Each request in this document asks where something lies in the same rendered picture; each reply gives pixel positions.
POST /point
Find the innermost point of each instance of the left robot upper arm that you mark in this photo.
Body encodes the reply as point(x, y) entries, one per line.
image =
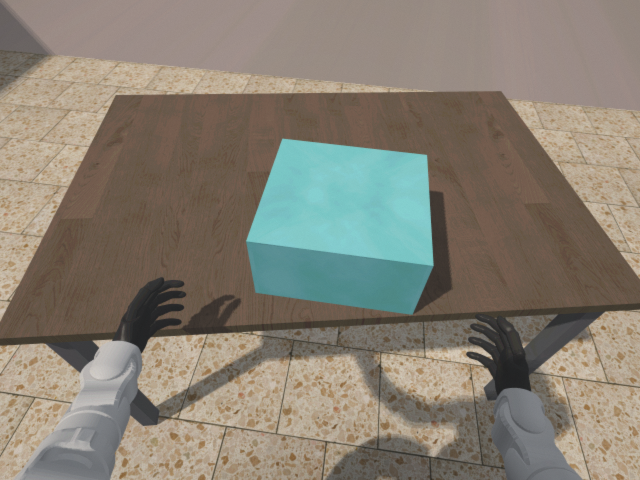
point(51, 471)

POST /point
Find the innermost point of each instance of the table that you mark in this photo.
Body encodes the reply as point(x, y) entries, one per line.
point(171, 183)

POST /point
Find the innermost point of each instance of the right robot hand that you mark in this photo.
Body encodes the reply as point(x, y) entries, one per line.
point(508, 368)

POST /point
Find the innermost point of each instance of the robot right forearm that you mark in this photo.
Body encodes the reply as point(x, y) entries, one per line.
point(525, 438)

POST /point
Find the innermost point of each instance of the left robot hand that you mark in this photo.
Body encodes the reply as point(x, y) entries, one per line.
point(138, 324)

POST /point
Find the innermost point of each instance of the carton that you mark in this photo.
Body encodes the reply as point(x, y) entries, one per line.
point(344, 225)

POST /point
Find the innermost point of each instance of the robot left forearm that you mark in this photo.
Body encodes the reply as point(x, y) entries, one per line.
point(90, 431)

